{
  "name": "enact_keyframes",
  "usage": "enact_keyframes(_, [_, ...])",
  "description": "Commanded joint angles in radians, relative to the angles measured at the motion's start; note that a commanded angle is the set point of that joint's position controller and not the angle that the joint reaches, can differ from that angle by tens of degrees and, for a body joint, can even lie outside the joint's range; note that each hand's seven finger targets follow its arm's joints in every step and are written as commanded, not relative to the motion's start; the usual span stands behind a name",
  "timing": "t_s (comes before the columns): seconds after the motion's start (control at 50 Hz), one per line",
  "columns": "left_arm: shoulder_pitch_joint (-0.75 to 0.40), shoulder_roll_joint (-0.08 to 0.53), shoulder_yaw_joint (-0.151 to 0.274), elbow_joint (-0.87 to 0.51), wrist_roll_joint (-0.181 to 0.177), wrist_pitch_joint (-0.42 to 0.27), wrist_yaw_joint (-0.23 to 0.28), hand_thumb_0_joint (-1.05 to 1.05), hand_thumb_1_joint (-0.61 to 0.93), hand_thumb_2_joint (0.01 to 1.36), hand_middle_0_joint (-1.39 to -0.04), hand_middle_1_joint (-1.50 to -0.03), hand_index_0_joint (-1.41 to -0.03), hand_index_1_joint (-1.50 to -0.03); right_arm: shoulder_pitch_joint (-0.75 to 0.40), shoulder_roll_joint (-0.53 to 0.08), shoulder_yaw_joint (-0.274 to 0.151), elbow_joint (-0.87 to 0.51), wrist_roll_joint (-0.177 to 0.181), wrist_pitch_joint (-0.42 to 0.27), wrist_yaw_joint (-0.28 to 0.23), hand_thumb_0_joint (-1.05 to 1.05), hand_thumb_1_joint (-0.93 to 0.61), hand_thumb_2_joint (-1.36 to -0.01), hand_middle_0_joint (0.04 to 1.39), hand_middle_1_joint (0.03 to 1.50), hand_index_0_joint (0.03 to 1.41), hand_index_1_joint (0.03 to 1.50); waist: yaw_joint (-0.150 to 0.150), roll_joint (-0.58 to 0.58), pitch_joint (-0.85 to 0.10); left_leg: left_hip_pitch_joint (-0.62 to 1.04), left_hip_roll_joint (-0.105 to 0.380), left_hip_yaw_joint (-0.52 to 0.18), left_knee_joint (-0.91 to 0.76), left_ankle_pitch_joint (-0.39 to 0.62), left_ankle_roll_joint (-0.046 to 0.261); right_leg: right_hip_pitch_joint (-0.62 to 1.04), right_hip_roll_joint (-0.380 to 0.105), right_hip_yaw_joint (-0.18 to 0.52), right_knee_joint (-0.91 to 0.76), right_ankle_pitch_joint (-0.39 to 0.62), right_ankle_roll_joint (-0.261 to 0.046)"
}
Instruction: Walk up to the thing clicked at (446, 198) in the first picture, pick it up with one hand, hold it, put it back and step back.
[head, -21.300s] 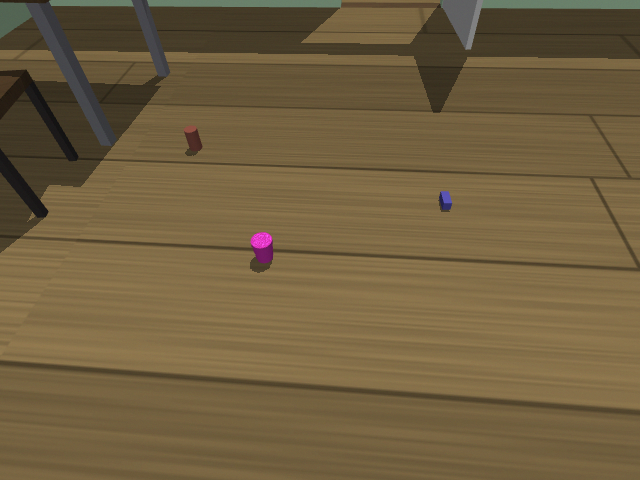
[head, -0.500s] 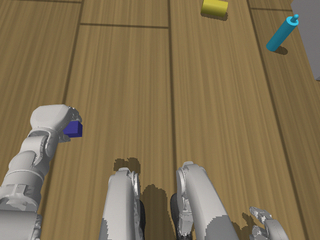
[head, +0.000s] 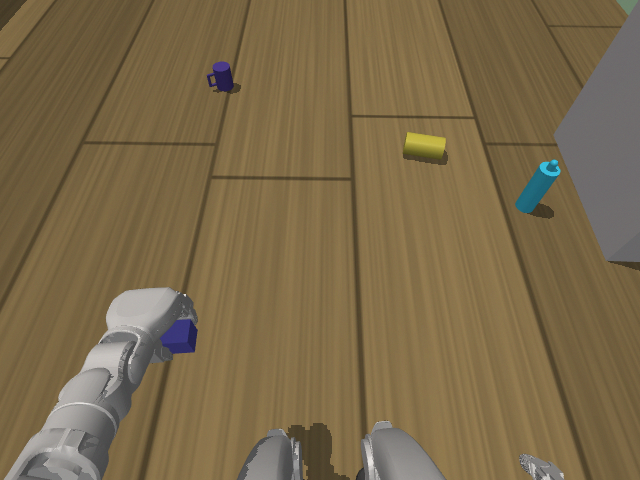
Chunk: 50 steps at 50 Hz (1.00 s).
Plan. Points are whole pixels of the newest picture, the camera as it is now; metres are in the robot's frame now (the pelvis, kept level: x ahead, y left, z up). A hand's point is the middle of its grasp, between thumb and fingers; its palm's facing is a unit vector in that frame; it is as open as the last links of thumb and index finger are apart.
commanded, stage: lift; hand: left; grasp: from above
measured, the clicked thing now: (166, 337) +0.35 +0.24 -0.11
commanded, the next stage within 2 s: hold in 0.42 s
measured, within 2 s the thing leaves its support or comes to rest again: neither
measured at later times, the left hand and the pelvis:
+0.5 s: hand (154, 308) +0.35 +0.22 +0.00, palm faces -0.46 -0.04 -0.89, open 6.7 cm; pelvis +0.03 +0.00 +0.07, yaw +0 degrees
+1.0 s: hand (150, 287) +0.36 +0.21 +0.04, palm faces -0.46 -0.02 -0.89, open 6.7 cm; pelvis +0.05 +0.00 +0.09, yaw -1 degrees
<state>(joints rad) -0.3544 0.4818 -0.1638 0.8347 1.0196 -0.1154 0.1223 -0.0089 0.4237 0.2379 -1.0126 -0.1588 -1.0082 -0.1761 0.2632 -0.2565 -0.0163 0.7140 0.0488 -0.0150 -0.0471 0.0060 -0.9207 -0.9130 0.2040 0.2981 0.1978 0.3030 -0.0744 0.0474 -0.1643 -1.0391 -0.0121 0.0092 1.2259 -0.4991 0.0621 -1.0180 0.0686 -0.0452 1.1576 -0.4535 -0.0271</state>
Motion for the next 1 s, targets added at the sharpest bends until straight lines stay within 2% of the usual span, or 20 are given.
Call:
enact_keyframes(0.0, [-0.297,0.176,0.063,-0.177,-0.002,0.002,0.056,0.000,0.763,0.405,-1.158,-0.296,-1.155,-0.302,0.035,-0.157,-0.059,-0.091,0.005,-0.038,-0.003,0.000,-0.911,-0.908,0.200,0.300,0.199,0.300,0.002,0.051,-0.291,0.358,0.016,-0.078,-0.311,0.141,-0.043,0.226,0.009,0.026,-0.228,0.127,-0.010])
enact_keyframes(0.1, [-0.254,0.156,0.055,-0.148,-0.006,0.033,0.063,0.000,0.787,0.405,-1.175,-0.285,-1.172,-0.290,0.043,-0.155,-0.065,-0.084,0.007,-0.028,-0.001,0.000,-0.910,-0.907,0.200,0.300,0.199,0.300,0.006,0.010,-0.265,0.429,0.013,-0.058,-0.356,0.279,-0.044,0.318,0.009,0.038,-0.299,0.219,-0.012])
enact_keyframes(0.12, [-0.254,0.172,0.063,-0.153,-0.002,0.037,0.063,0.000,0.782,0.393,-1.163,-0.288,-1.164,-0.289,0.042,-0.156,-0.065,-0.086,0.007,-0.027,-0.001,0.000,-0.911,-0.907,0.200,0.300,0.199,0.300,0.015,0.015,-0.264,0.450,0.014,-0.057,-0.372,0.297,-0.045,0.340,0.008,0.037,-0.311,0.231,-0.013])
enact_keyframes(0.24, [-0.230,0.147,0.038,-0.190,-0.018,0.056,0.040,0.000,0.775,0.331,-1.155,-0.255,-1.162,-0.250,0.032,-0.151,-0.067,-0.103,0.010,-0.015,-0.003,0.000,-0.911,-0.906,0.200,0.300,0.200,0.300,0.023,0.005,-0.250,0.529,0.004,-0.033,-0.433,0.354,-0.039,0.431,0.009,0.052,-0.393,0.280,-0.014])
enact_keyframes(0.26, [-0.232,0.164,0.053,-0.194,-0.020,0.056,0.037,0.000,0.789,0.323,-1.162,-0.248,-1.170,-0.241,0.029,-0.152,-0.068,-0.107,0.010,-0.014,-0.005,0.000,-0.910,-0.905,0.200,0.300,0.200,0.300,0.023,0.003,-0.243,0.532,0.005,-0.033,-0.444,0.349,-0.039,0.446,0.006,0.052,-0.405,0.276,-0.014])
enact_keyframes(0.28, [-0.239,0.152,0.044,-0.209,-0.028,0.056,0.033,0.000,0.791,0.329,-1.164,-0.257,-1.173,-0.250,0.027,-0.149,-0.065,-0.111,0.009,-0.013,-0.006,0.000,-0.912,-0.906,0.200,0.300,0.200,0.300,0.018,0.003,-0.229,0.535,0.004,-0.034,-0.457,0.348,-0.039,0.457,0.006,0.055,-0.417,0.279,-0.013])
enact_keyframes(0.3, [-0.232,0.170,0.057,-0.209,-0.028,0.058,0.031,0.000,0.787,0.324,-1.174,-0.227,-1.177,-0.227,0.024,-0.150,-0.066,-0.113,0.011,-0.011,-0.006,0.000,-0.911,-0.906,0.200,0.300,0.200,0.300,0.029,0.007,-0.231,0.550,0.002,-0.025,-0.466,0.353,-0.037,0.468,0.005,0.057,-0.428,0.282,-0.013])
enact_keyframes(0.38, [-0.233,0.141,0.034,-0.227,-0.032,0.055,0.021,0.000,0.792,0.326,-1.177,-0.219,-1.179,-0.218,0.015,-0.148,-0.065,-0.120,0.013,-0.007,-0.012,0.000,-0.908,-0.904,0.200,0.300,0.200,0.300,0.020,-0.010,-0.205,0.578,0.001,-0.022,-0.506,0.336,-0.038,0.495,0.003,0.065,-0.468,0.269,-0.011])
enact_keyframes(0.42, [-0.229,0.160,0.045,-0.236,-0.025,0.054,0.016,0.000,0.769,0.305,-1.151,-0.218,-1.160,-0.212,0.015,-0.148,-0.064,-0.119,0.014,-0.004,-0.014,0.000,-0.908,-0.904,0.200,0.300,0.200,0.300,0.026,-0.006,-0.210,0.591,-0.003,-0.020,-0.516,0.352,-0.038,0.521,0.001,0.071,-0.484,0.282,-0.011])
enact_keyframes(0.5, [-0.241,0.146,0.031,-0.260,-0.029,0.047,0.010,0.000,0.793,0.324,-1.162,-0.242,-1.173,-0.233,0.001,-0.150,-0.066,-0.126,0.016,-0.003,-0.017,0.000,-0.908,-0.904,0.200,0.300,0.200,0.300,0.026,0.000,-0.207,0.636,-0.004,-0.018,-0.545,0.360,-0.038,0.537,-0.002,0.074,-0.509,0.289,-0.011])
enact_keyframes(0.52, [-0.242,0.143,0.031,-0.252,-0.029,0.046,0.009,0.000,0.798,0.280,-1.147,-0.250,-1.170,-0.229,-0.002,-0.149,-0.064,-0.125,0.016,-0.003,-0.018,0.000,-0.908,-0.902,0.200,0.300,0.200,0.300,0.025,-0.001,-0.194,0.633,-0.005,-0.018,-0.550,0.353,-0.039,0.548,-0.003,0.074,-0.517,0.284,-0.010])
enact_keyframes(0.56, [-0.235,0.174,0.052,-0.253,-0.023,0.045,0.009,0.000,0.791,0.282,-1.150,-0.227,-1.168,-0.210,-0.005,-0.151,-0.063,-0.125,0.016,-0.001,-0.020,0.000,-0.906,-0.901,0.200,0.300,0.200,0.300,0.030,-0.014,-0.186,0.633,-0.008,-0.016,-0.560,0.357,-0.036,0.573,-0.005,0.078,-0.533,0.294,-0.007])
enact_keyframes(0.6, [-0.237,0.167,0.041,-0.265,-0.019,0.043,0.002,0.000,0.794,0.303,-1.153,-0.244,-1.171,-0.228,-0.019,-0.147,-0.061,-0.130,0.018,0.000,-0.021,0.000,-0.907,-0.902,0.200,0.300,0.200,0.300,0.032,-0.010,-0.179,0.640,-0.010,-0.013,-0.573,0.352,-0.036,0.578,-0.007,0.081,-0.542,0.290,-0.007])
enact_keyframes(0.64, [-0.220,0.151,0.031,-0.265,-0.022,0.046,-0.006,0.000,0.812,0.268,-1.150,-0.248,-1.178,-0.222,-0.016,-0.149,-0.064,-0.129,0.020,0.002,-0.022,0.000,-0.906,-0.902,0.200,0.300,0.200,0.300,0.032,-0.028,-0.190,0.661,-0.011,-0.011,-0.577,0.391,-0.034,0.603,-0.006,0.085,-0.551,0.326,-0.005])
enact_keyframes(0.66, [-0.225,0.168,0.044,-0.279,-0.026,0.046,-0.009,0.000,0.810,0.282,-1.152,-0.254,-1.177,-0.230,-0.017,-0.154,-0.068,-0.130,0.022,0.003,-0.021,0.000,-0.905,-0.902,0.200,0.300,0.200,0.300,0.040,-0.020,-0.209,0.680,-0.013,-0.008,-0.578,0.414,-0.033,0.625,-0.008,0.088,-0.552,0.348,-0.005])
enact_keyframes(0.72, [-0.215,0.147,0.022,-0.295,-0.030,0.054,-0.025,0.000,0.812,0.297,-1.157,-0.259,-1.180,-0.238,-0.017,-0.151,-0.066,-0.129,0.024,0.006,-0.019,0.000,-0.905,-0.902,0.200,0.300,0.200,0.300,0.037,-0.018,-0.202,0.706,-0.012,-0.009,-0.588,0.462,-0.031,0.629,-0.007,0.086,-0.559,0.386,-0.005])
enact_keyframes(0.78, [-0.207,0.166,0.040,-0.296,-0.034,0.056,-0.034,0.000,0.820,0.286,-1.151,-0.266,-1.179,-0.239,-0.027,-0.152,-0.065,-0.135,0.026,0.011,-0.022,0.000,-0.904,-0.901,0.200,0.300,0.200,0.300,0.042,-0.023,-0.170,0.705,-0.011,-0.012,-0.613,0.438,-0.033,0.649,-0.006,0.083,-0.579,0.364,-0.006])
enact_keyframes(0.84, [-0.207,0.151,0.023,-0.321,-0.038,0.052,-0.051,0.000,0.824,0.282,-1.163,-0.243,-1.187,-0.220,-0.037,-0.153,-0.065,-0.146,0.028,0.015,-0.022,0.000,-0.905,-0.902,0.200,0.300,0.199,0.300,0.041,-0.002,-0.166,0.740,-0.002,-0.020,-0.630,0.467,-0.038,0.636,-0.004,0.081,-0.580,0.369,-0.011])
enact_keyframes(0.96, [-0.192,0.162,0.034,-0.350,-0.040,0.049,-0.067,0.000,0.807,0.280,-1.144,-0.258,-1.170,-0.232,-0.053,-0.151,-0.062,-0.162,0.032,0.023,-0.024,0.000,-0.907,-0.902,0.199,0.300,0.199,0.300,0.057,-0.008,-0.155,0.772,-0.002,-0.021,-0.664,0.478,-0.038,0.677,-0.004,0.082,-0.606,0.379,-0.012])
enact_keyframes(0.98, [-0.195,0.151,0.027,-0.350,-0.038,0.051,-0.069,0.000,0.799,0.279,-1.134,-0.264,-1.162,-0.236,-0.047,-0.151,-0.062,-0.159,0.030,0.024,-0.024,0.000,-0.906,-0.902,0.199,0.300,0.199,0.300,0.049,-0.013,-0.154,0.772,0.002,-0.023,-0.662,0.495,-0.038,0.675,-0.003,0.081,-0.605,0.391,-0.011])
